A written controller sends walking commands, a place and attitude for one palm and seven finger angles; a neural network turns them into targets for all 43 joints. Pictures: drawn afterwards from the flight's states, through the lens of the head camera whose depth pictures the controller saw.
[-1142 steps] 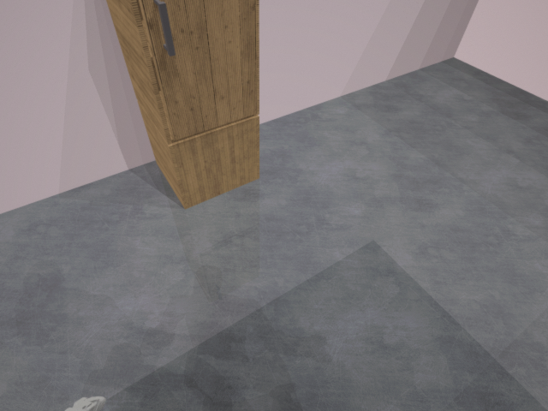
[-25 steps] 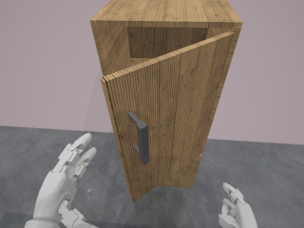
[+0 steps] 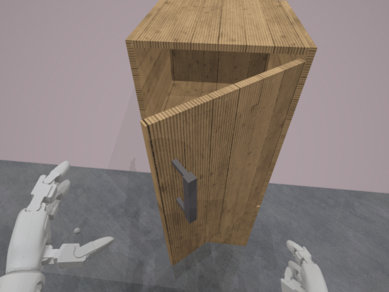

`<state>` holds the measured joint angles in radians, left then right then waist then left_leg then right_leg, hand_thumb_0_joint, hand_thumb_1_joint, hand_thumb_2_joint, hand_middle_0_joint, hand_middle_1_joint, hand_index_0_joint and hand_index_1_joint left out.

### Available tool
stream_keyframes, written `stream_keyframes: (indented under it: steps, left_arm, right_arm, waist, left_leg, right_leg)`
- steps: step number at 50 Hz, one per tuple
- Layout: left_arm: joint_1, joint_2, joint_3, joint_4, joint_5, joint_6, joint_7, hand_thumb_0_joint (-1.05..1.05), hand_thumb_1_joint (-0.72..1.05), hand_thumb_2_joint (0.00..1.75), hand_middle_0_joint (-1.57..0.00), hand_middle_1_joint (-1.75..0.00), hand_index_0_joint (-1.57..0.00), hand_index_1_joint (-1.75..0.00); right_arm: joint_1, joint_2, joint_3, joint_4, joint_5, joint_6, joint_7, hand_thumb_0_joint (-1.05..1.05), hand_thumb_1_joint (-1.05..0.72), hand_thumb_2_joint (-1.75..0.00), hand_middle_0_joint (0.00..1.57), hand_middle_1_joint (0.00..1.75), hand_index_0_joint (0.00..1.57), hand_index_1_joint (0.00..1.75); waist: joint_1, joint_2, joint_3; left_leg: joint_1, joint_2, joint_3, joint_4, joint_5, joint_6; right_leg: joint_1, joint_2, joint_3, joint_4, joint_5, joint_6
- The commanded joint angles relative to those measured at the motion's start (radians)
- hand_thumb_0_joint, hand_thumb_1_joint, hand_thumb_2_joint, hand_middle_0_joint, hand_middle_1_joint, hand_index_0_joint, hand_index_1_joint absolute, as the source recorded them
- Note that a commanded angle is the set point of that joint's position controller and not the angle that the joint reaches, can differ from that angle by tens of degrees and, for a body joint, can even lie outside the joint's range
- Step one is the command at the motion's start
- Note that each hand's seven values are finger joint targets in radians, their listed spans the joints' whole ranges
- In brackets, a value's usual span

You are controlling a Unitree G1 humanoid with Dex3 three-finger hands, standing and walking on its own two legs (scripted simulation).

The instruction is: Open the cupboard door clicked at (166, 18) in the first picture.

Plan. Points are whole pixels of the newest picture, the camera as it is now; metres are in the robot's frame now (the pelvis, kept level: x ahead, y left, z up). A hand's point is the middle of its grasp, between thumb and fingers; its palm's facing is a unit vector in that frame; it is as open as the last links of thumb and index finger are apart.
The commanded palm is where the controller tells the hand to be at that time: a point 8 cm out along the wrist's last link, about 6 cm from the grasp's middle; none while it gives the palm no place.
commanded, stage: draw the hand back to the body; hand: left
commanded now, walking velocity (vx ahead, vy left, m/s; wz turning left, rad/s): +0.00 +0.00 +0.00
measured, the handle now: (184, 192) +0.29 +0.06 +0.08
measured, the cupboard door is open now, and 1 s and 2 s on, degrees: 41 41 41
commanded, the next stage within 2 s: step back with the hand held close in 0.74 s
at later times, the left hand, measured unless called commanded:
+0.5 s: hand (54, 194) +0.21 +0.25 +0.16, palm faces +0.44 -0.81 -0.39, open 7.9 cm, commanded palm +0.16 +0.29 +0.18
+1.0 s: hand (58, 197) +0.20 +0.24 +0.17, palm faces +0.41 -0.80 -0.44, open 7.4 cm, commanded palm +0.15 +0.28 +0.18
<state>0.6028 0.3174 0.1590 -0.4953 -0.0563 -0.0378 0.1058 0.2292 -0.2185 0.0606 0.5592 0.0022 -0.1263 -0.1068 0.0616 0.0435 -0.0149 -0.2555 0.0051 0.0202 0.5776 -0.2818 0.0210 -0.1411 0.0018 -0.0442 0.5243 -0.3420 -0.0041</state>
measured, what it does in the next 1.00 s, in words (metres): stands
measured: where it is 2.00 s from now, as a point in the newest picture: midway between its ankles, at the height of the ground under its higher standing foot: outside the picture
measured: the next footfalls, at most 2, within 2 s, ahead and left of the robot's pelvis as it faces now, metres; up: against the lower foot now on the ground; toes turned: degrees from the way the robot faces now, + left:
none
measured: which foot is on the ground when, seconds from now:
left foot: down 0.00-1.00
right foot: down 0.00-1.00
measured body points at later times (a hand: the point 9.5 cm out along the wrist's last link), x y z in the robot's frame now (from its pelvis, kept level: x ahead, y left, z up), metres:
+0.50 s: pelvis +0.02 -0.01 +0.01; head +0.00 -0.02 +0.46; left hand +0.18 +0.29 +0.19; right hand +0.21 -0.23 -0.07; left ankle +0.02 +0.10 -0.73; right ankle -0.03 -0.12 -0.73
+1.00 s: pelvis +0.00 -0.02 +0.01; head -0.01 -0.03 +0.46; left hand +0.18 +0.28 +0.19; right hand +0.19 -0.25 -0.07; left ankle +0.02 +0.10 -0.73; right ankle -0.03 -0.12 -0.73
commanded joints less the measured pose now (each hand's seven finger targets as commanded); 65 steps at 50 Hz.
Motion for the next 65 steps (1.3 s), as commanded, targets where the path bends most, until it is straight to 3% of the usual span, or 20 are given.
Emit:
stream_keyframes:
  steps: [1,5,10,13,15,18,20,23,28,35,42,43,44,45,46,50,52,58,63,65]
  left_arm:
    - [-0.097,0.131,0.128,-0.217,0.003,-0.08,0.024,0.0,0.31,0.64,-0.18,-0.3,-0.18,-0.3]
    - [-0.109,0.143,0.16,-0.206,0.005,-0.085,0.028,0.0,0.44,0.7,-0.18,-0.3,-0.18,-0.3]
    - [-0.125,0.167,0.22,-0.16,-0.005,-0.08,0.029,0.0,0.62,0.78,-0.19,-0.3,-0.19,-0.3]
    - [-0.169,0.199,0.258,-0.162,-0.005,-0.083,0.032,0.0,0.73,0.82,-0.19,-0.3,-0.19,-0.3]
    - [-0.186,0.196,0.268,-0.152,-0.011,-0.08,0.033,0.0,0.8,0.86,-0.2,-0.3,-0.2,-0.3]
    - [-0.228,0.227,0.3,-0.142,-0.01,-0.083,0.036,0.0,0.9,0.9,-0.2,-0.3,-0.2,-0.3]
    - [-0.194,0.178,0.264,-0.105,-0.017,-0.077,0.028,0.0,0.9,0.9,-0.2,-0.3,-0.2,-0.3]
    - [-0.192,0.182,0.26,-0.087,-0.018,-0.076,0.024,0.0,0.9,0.9,-0.2,-0.3,-0.2,-0.3]
    - [-0.216,0.227,0.292,-0.139,-0.014,-0.087,0.028,0.0,0.9,0.9,-0.2,-0.3,-0.2,-0.3]
    - [-0.211,0.205,0.281,-0.125,-0.016,-0.095,0.026,0.0,0.9,0.9,-0.2,-0.3,-0.2,-0.3]
    - [-0.218,0.201,0.278,-0.111,-0.019,-0.104,0.021,0.0,0.9,0.9,-0.2,-0.3,-0.2,-0.3]
    - [-0.279,0.233,0.295,-0.133,-0.017,-0.108,0.025,0.0,0.9,0.9,-0.2,-0.3,-0.2,-0.3]
    - [-0.35,0.354,0.416,-0.171,-0.01,-0.142,0.029,0.0,0.9,0.9,-0.2,-0.3,-0.2,-0.3]
    - [-0.247,0.273,0.356,-0.078,-0.01,-0.142,0.016,0.0,0.9,0.9,-0.2,-0.3,-0.2,-0.3]
    - [-0.188,0.24,0.323,-0.065,-0.005,-0.139,0.009,0.0,0.9,0.9,-0.2,-0.3,-0.2,-0.3]
    - [-0.128,0.232,0.31,-0.121,-0.001,-0.14,0.012,0.0,0.9,0.9,-0.2,-0.3,-0.2,-0.3]
    - [-0.115,0.254,0.331,-0.145,-0.001,-0.141,0.02,0.0,0.9,0.9,-0.2,-0.3,-0.2,-0.3]
    - [-0.069,0.304,0.388,-0.193,-0.003,-0.15,0.043,0.0,0.9,0.9,-0.2,-0.3,-0.2,-0.3]
    - [-0.048,0.294,0.386,-0.228,0.0,-0.169,0.053,0.0,0.9,0.9,-0.2,-0.3,-0.2,-0.3]
    - [-0.042,0.279,0.383,-0.218,0.003,-0.178,0.058,0.0,0.9,0.9,-0.2,-0.3,-0.2,-0.3]
  right_arm:
    - [-0.149,-0.102,-0.049,-0.152,0.001,-0.058,0.001,0.0,-0.9,-0.9,0.2,0.3,0.2,0.3]
    - [-0.15,-0.106,-0.055,-0.138,-0.001,-0.052,0.01,0.0,-0.9,-0.9,0.2,0.3,0.2,0.3]
    - [-0.157,-0.107,-0.064,-0.127,-0.001,-0.029,0.013,0.0,-0.9,-0.9,0.2,0.3,0.2,0.3]
    - [-0.16,-0.111,-0.067,-0.117,-0.001,-0.021,0.014,0.0,-0.9,-0.9,0.2,0.3,0.2,0.3]
    - [-0.159,-0.108,-0.067,-0.117,-0.001,-0.014,0.016,0.0,-0.9,-0.9,0.2,0.3,0.2,0.3]
    - [-0.165,-0.114,-0.07,-0.106,0.001,-0.011,0.017,0.0,-0.9,-0.9,0.2,0.3,0.2,0.3]
    - [-0.167,-0.11,-0.072,-0.111,0.001,-0.006,0.02,0.0,-0.9,-0.9,0.2,0.3,0.2,0.3]
    - [-0.168,-0.118,-0.077,-0.111,0.001,0.002,0.022,0.0,-0.9,-0.9,0.2,0.3,0.2,0.3]
    - [-0.174,-0.115,-0.08,-0.108,-0.001,-0.002,0.017,0.0,-0.9,-0.9,0.2,0.3,0.2,0.3]
    - [-0.173,-0.108,-0.078,-0.1,0.002,-0.009,0.017,0.0,-0.9,-0.9,0.2,0.3,0.2,0.3]
    - [-0.179,-0.109,-0.082,-0.099,0.002,-0.01,0.019,0.0,-0.9,-0.9,0.2,0.3,0.2,0.3]
    - [-0.183,-0.113,-0.082,-0.095,0.004,-0.012,0.016,0.0,-0.9,-0.9,0.2,0.3,0.2,0.3]
    - [-0.157,-0.133,-0.087,-0.12,0.01,0.008,0.02,0.0,-0.9,-0.9,0.2,0.3,0.2,0.3]
    - [-0.161,-0.118,-0.087,-0.1,0.006,0.025,0.021,0.0,-0.9,-0.9,0.2,0.3,0.2,0.3]
    - [-0.159,-0.119,-0.09,-0.112,0.006,0.039,0.024,0.0,-0.9,-0.9,0.2,0.3,0.2,0.3]
    - [-0.15,-0.128,-0.101,-0.145,0.01,0.074,0.025,0.0,-0.9,-0.9,0.2,0.3,0.2,0.3]
    - [-0.15,-0.124,-0.106,-0.157,0.014,0.086,0.024,0.0,-0.9,-0.9,0.2,0.3,0.2,0.3]
    - [-0.155,-0.121,-0.113,-0.178,0.016,0.103,0.014,0.0,-0.9,-0.9,0.2,0.3,0.2,0.3]
    - [-0.144,-0.13,-0.118,-0.186,0.017,0.088,0.015,0.0,-0.9,-0.9,0.2,0.3,0.2,0.3]
    - [-0.135,-0.129,-0.114,-0.19,0.016,0.077,0.016,0.0,-0.9,-0.9,0.2,0.3,0.2,0.3]
  waist:
    - [-0.002,0.017,-0.031]
    - [0.004,0.035,-0.041]
    - [0.008,-0.008,-0.041]
    - [0.01,0.04,-0.055]
    - [0.008,0.022,-0.052]
    - [0.01,0.053,-0.049]
    - [0.007,0.018,-0.034]
    - [0.007,-0.022,-0.033]
    - [0.013,0.011,-0.066]
    - [0.007,0.032,-0.032]
    - [0.007,-0.003,-0.028]
    - [0.006,0.02,-0.032]
    - [-0.034,-0.022,0.042]
    - [-0.041,-0.071,0.022]
    - [-0.042,-0.081,0.001]
    - [-0.045,0.001,-0.093]
    - [-0.045,-0.034,-0.112]
    - [-0.043,0.006,-0.129]
    - [-0.047,0.055,-0.099]
    - [-0.051,0.056,-0.067]
  left_leg:
    - [0.136,0.015,-0.034,-0.141,0.186,-0.001]
    - [0.165,0.02,-0.036,-0.163,0.256,-0.005]
    - [0.175,0.023,-0.026,-0.175,0.285,-0.004]
    - [0.194,0.02,-0.017,-0.171,0.324,-0.004]
    - [0.198,0.02,-0.018,-0.175,0.337,-0.004]
    - [0.204,0.021,-0.018,-0.179,0.34,-0.005]
    - [0.206,0.02,-0.012,-0.181,0.34,-0.001]
    - [0.202,0.019,-0.011,-0.185,0.318,0.004]
    - [0.214,0.012,-0.003,-0.176,0.321,0.006]
    - [0.217,0.009,0.004,-0.175,0.3,0.005]
    - [0.216,0.011,0.004,-0.183,0.266,0.008]
    - [0.218,0.01,0.002,-0.184,0.256,0.008]
    - [0.165,0.035,-0.015,-0.135,0.231,0.023]
    - [0.163,0.031,-0.021,-0.108,0.238,0.023]
    - [0.167,0.032,-0.012,-0.096,0.264,0.021]
    - [0.188,0.06,-0.001,-0.1,0.426,0.013]
    - [0.179,0.068,-0.006,-0.101,0.444,0.011]
    - [0.111,0.083,-0.025,-0.116,0.411,0.011]
    - [-0.004,0.098,-0.063,-0.165,0.22,0.017]
    - [-0.081,0.11,-0.08,-0.204,0.061,0.023]
  right_leg:
    - [-0.06,0.001,0.005,-0.135,0.202,-0.014]
    - [-0.028,0.002,0.003,-0.138,0.246,-0.016]
    - [-0.002,0.004,0.007,-0.154,0.286,-0.013]
    - [0.016,0.002,0.013,-0.162,0.325,-0.015]
    - [0.016,0.003,0.009,-0.162,0.336,-0.012]
    - [0.021,0.002,0.012,-0.171,0.33,-0.015]
    - [0.013,0.002,0.01,-0.173,0.341,-0.008]
    - [0.019,0.002,0.01,-0.183,0.34,-0.007]
    - [0.037,-0.002,0.02,-0.186,0.364,-0.008]
    - [0.014,-0.001,0.024,-0.2,0.349,-0.006]
    - [0.009,0.0,0.027,-0.212,0.318,-0.002]
    - [0.011,-0.001,0.031,-0.218,0.307,-0.005]
    - [-0.083,-0.052,0.117,-0.264,0.398,0.002]
    - [-0.073,-0.076,0.117,-0.252,0.461,0.002]
    - [-0.069,-0.084,0.117,-0.236,0.521,0.008]
    - [-0.037,-0.076,0.086,-0.162,0.581,0.018]
    - [-0.039,-0.07,0.085,-0.149,0.574,0.02]
    - [-0.035,-0.067,0.092,-0.11,0.499,0.014]
    - [-0.038,-0.043,0.091,-0.094,0.305,0.012]
    - [-0.038,-0.03,0.093,-0.081,0.198,0.012]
